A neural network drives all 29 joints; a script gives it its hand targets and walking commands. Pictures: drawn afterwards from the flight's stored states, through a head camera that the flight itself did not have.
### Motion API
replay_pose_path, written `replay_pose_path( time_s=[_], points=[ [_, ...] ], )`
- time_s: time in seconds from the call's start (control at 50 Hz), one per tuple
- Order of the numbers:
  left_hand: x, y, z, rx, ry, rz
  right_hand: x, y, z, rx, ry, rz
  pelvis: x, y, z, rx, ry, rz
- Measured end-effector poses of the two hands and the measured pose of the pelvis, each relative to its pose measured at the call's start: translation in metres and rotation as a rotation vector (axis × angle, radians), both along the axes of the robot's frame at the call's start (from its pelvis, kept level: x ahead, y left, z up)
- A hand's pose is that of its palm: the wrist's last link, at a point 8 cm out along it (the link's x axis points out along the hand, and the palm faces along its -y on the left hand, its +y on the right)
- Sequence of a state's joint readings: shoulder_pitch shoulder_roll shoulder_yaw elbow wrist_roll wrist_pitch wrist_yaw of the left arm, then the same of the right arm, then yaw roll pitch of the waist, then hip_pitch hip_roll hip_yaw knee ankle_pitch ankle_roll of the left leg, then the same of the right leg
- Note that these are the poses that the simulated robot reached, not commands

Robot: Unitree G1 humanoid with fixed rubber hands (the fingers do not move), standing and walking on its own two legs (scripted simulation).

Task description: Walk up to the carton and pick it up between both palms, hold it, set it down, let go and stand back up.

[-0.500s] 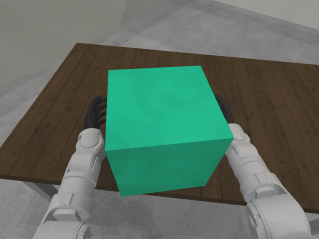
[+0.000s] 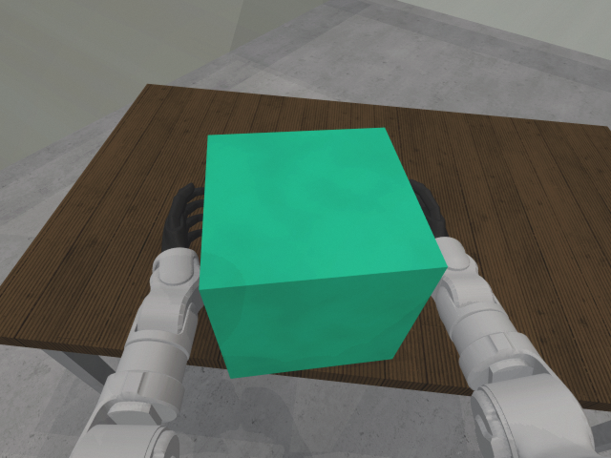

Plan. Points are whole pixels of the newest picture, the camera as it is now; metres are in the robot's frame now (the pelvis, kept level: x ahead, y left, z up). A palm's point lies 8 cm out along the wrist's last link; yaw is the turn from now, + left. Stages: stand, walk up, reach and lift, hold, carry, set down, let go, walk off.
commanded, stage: reach and lift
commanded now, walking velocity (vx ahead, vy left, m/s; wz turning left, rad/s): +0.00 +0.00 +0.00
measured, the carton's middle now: (306, 254) +0.40 +0.02 +0.04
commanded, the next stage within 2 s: none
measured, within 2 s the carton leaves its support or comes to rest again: leaves its support in 0.12 s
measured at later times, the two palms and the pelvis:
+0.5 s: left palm (171, 248) +0.35 +0.18 +0.11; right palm (448, 245) +0.38 -0.16 +0.11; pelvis -0.02 +0.00 +0.00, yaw +0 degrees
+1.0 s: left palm (148, 206) +0.37 +0.20 +0.16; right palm (441, 201) +0.40 -0.14 +0.16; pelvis +0.00 +0.01 +0.00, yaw +0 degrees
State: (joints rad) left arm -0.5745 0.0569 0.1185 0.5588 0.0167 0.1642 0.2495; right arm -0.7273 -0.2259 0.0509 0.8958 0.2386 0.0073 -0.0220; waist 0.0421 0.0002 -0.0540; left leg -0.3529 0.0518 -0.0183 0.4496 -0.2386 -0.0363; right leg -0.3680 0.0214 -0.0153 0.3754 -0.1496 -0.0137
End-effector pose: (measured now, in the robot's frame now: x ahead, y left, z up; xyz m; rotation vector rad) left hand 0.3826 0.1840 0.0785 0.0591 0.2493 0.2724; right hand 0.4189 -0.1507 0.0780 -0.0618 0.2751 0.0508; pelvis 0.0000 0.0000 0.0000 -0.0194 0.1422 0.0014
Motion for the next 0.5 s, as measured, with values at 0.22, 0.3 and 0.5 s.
replay_pose_path(
  time_s=[0.22,0.3,0.5],
  points=[
    [-0.01,-0.003,0.017,-0.005,-0.053,-0.008,-0.012,-0.002,0.02,-0.04,-0.059,0.003,0.002,0.002,0.0,-0.003,0.008,0.0],
    [-0.017,-0.004,0.028,-0.003,-0.081,-0.009,-0.02,-0.003,0.031,-0.04,-0.088,0.002,-0.003,0.001,0.001,-0.004,-0.009,-0.001],
    [-0.033,-0.007,0.036,-0.002,-0.075,-0.022,-0.041,-0.007,0.033,-0.025,-0.079,-0.013,-0.021,-0.001,0.001,-0.001,-0.062,-0.001]
  ],
)
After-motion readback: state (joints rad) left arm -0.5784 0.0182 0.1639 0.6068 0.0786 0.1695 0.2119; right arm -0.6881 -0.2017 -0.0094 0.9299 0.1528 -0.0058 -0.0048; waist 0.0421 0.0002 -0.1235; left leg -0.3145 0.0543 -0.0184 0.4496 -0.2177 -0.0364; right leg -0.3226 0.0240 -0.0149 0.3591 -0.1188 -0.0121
